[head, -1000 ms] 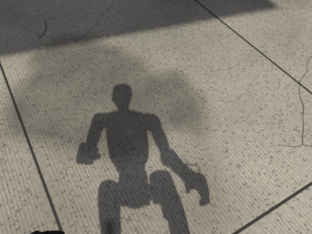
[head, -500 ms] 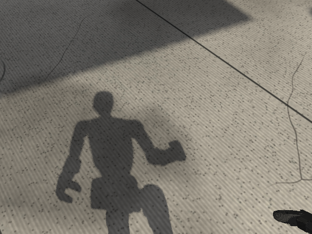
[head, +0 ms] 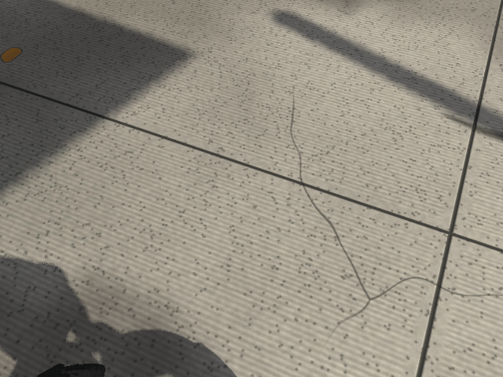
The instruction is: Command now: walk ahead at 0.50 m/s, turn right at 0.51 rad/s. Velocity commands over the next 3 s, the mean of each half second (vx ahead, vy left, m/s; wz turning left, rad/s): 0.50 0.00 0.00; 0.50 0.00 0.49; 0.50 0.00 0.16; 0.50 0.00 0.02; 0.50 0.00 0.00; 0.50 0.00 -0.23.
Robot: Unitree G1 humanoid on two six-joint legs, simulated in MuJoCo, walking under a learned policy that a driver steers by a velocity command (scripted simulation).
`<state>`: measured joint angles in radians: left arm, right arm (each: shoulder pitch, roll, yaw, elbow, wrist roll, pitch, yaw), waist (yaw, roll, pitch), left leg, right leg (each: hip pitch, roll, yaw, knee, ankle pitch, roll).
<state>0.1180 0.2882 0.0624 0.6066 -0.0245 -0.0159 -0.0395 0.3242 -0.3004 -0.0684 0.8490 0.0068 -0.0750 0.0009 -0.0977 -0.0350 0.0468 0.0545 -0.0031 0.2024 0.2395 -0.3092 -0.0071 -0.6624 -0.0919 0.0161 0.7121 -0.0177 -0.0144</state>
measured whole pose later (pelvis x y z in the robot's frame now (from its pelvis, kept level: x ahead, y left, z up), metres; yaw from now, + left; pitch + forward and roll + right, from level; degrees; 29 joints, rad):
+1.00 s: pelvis +0.58 +0.03 +0.01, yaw +20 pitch +2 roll +0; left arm 0.07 0.29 0.04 0.70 0.00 -0.10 -0.01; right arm 0.31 -0.29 -0.06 0.73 0.02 -0.04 -0.01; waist -0.07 -0.03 0.03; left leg -0.13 -0.11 -0.13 0.36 -0.26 0.08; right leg -0.63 -0.07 0.09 0.61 0.04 0.07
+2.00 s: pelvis +1.09 +0.24 +0.01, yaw +23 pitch +2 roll +2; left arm 0.10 0.29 0.04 0.78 0.00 -0.07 -0.02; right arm 0.37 -0.27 -0.05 0.83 0.01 -0.08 0.01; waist -0.07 -0.04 0.01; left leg -0.05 -0.07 0.04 0.22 -0.21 0.06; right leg -0.67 -0.12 0.05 0.68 0.04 0.02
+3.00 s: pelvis +1.59 +0.47 +0.01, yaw +15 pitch +0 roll +2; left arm 0.18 0.30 0.08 0.84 -0.03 -0.03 0.00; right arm 0.30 -0.25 -0.06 0.91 -0.02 -0.10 0.00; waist -0.05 -0.05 0.02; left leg -0.05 -0.03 0.18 0.24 -0.20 0.05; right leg -0.68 -0.11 0.08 0.93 -0.08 -0.01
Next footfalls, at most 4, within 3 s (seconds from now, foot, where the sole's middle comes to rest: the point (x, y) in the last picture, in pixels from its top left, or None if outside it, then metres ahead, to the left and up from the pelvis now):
0.10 right None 0.23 -0.13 -0.77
0.64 left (205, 351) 0.54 0.10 -0.77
1.12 right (241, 241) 0.86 -0.02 -0.77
1.64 left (133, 205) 1.04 0.32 -0.77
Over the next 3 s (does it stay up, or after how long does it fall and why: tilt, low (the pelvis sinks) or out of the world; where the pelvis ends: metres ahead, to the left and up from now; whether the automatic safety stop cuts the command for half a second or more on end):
stays up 1.59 0.47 0.01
